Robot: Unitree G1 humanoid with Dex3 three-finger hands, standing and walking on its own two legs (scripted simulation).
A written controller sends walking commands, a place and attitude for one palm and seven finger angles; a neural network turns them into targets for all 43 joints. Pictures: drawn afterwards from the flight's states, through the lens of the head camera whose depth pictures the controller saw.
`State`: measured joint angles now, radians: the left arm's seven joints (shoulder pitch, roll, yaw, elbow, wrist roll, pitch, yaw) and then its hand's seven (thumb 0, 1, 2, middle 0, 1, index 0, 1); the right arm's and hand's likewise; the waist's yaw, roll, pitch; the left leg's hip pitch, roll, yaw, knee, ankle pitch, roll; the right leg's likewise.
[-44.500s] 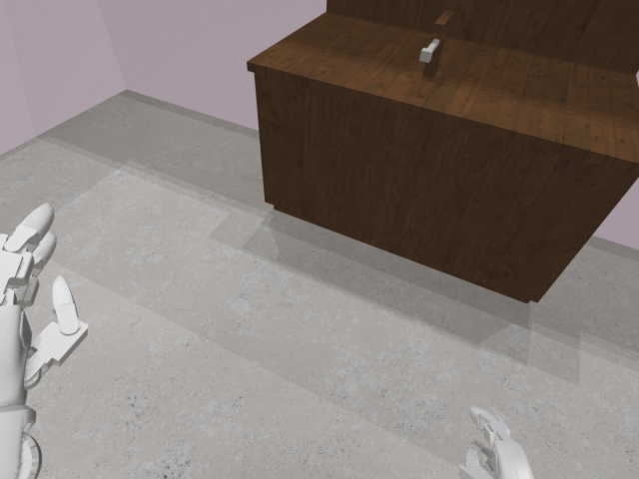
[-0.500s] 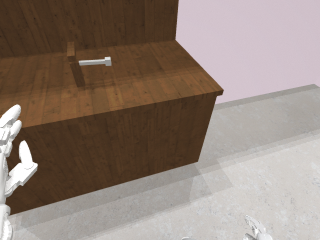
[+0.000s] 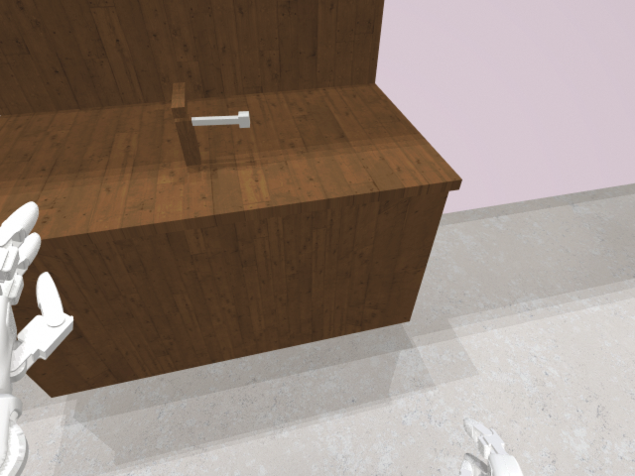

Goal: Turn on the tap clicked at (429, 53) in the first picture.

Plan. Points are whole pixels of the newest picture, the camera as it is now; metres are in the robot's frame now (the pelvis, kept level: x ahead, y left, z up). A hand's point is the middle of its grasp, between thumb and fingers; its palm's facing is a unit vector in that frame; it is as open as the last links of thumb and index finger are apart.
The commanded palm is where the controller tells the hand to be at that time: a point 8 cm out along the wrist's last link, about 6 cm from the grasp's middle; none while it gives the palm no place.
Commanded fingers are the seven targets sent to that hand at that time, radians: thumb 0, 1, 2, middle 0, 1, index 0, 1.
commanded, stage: stop stepping back and stand still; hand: left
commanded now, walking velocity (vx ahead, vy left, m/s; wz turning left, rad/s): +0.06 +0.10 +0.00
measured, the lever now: (244, 119) +0.86 +0.19 +0.06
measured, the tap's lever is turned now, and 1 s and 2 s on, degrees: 82 82 82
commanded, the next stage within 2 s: stand and check the lever's angle in 0.20 s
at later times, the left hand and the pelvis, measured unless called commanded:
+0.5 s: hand (82, 318) +0.23 +0.24 +0.16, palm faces +0.39 -0.85 -0.36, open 7.4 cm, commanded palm +0.18 +0.29 +0.18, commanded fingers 0.00 0.90 0.90 -0.20 -0.30 -0.20 -0.30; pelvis +0.02 +0.01 +0.00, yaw +0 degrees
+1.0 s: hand (66, 297) +0.25 +0.27 +0.16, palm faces +0.39 -0.86 -0.33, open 7.4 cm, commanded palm +0.20 +0.31 +0.18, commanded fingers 0.00 0.90 0.90 -0.20 -0.30 -0.20 -0.30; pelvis +0.04 +0.03 +0.01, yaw -1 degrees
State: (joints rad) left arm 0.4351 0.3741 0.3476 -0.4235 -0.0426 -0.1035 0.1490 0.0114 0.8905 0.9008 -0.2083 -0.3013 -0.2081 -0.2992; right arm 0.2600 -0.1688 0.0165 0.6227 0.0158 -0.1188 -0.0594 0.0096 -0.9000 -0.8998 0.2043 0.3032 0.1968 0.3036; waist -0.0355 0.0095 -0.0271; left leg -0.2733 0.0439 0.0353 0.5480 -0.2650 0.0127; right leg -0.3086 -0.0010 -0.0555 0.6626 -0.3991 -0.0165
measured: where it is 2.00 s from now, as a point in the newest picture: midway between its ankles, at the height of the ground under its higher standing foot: outside the picture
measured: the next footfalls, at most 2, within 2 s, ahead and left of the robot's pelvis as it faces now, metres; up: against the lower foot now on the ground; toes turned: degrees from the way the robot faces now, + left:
right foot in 0.02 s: +0.09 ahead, -0.10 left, +0.00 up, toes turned +1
